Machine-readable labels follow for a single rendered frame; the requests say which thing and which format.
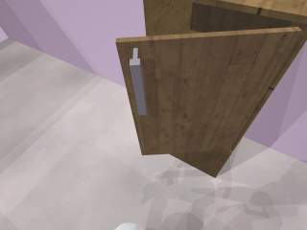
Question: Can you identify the cupboard door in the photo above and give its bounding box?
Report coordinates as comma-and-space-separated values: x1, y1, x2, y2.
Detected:
115, 27, 302, 155

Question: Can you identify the handle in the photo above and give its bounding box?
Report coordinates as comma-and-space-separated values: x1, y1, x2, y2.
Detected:
130, 48, 147, 116

